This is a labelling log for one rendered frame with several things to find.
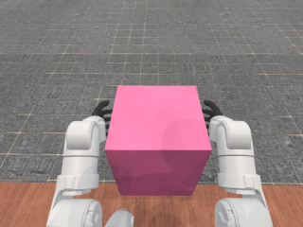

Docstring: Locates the robot left thigh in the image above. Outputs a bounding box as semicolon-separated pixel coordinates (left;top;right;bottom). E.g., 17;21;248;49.
104;210;134;227

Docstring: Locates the carton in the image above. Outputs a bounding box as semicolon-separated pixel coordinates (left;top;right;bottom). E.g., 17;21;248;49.
104;85;212;196

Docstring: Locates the robot right hand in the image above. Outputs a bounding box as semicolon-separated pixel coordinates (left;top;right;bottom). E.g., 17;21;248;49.
202;100;223;136

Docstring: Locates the robot left hand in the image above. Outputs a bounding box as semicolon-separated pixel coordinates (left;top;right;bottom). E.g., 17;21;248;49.
91;100;113;137

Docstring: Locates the robot right upper arm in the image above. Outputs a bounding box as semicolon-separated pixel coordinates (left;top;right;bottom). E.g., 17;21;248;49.
214;198;273;227

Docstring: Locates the robot left forearm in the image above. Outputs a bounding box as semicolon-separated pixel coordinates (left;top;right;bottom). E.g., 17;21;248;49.
45;115;106;227

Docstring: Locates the robot left upper arm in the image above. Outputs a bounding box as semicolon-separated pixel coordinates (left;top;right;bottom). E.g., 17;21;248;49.
47;199;102;227

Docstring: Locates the robot right forearm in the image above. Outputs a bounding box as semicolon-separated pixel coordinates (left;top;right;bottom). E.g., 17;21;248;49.
208;115;274;227

